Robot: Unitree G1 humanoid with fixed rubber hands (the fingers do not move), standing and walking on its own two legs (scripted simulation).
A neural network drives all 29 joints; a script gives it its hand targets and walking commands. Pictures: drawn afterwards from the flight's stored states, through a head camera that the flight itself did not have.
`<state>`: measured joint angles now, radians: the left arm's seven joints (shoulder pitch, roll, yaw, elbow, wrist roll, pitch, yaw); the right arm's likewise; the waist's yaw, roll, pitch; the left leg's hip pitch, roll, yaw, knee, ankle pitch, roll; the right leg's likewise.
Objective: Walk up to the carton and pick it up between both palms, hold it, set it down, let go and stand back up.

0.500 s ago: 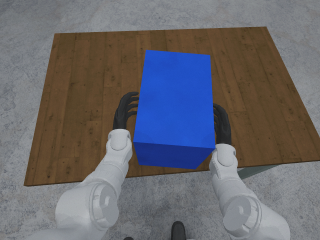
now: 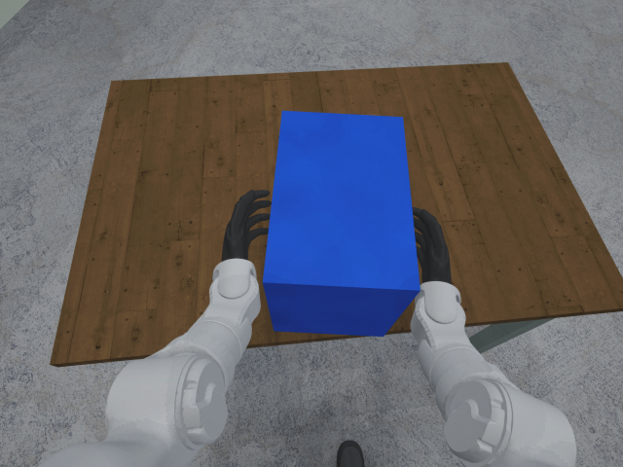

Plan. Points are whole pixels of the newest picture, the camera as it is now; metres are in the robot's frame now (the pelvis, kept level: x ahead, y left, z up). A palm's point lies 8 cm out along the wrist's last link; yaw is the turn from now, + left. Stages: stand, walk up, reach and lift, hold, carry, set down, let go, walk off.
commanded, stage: reach and lift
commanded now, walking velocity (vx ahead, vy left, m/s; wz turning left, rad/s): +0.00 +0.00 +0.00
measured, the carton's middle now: (335, 229) +0.46 -0.06 -0.05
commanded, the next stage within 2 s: none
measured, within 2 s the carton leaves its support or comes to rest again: leaves its support in 0.28 s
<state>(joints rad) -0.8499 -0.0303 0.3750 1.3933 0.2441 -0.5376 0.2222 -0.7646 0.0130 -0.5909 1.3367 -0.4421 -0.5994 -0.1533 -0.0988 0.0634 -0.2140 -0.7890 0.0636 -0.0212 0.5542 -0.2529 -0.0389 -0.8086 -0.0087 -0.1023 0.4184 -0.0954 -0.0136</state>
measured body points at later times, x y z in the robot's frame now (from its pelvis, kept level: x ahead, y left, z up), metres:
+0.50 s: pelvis -0.01 +0.01 -0.01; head +0.06 +0.00 +0.44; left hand +0.41 +0.09 +0.01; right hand +0.38 -0.17 +0.00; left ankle -0.03 +0.14 -0.72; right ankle +0.03 -0.12 -0.72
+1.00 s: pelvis -0.01 +0.01 +0.02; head +0.01 +0.01 +0.47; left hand +0.43 +0.10 +0.10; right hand +0.39 -0.16 +0.09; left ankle -0.03 +0.14 -0.72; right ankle +0.03 -0.12 -0.72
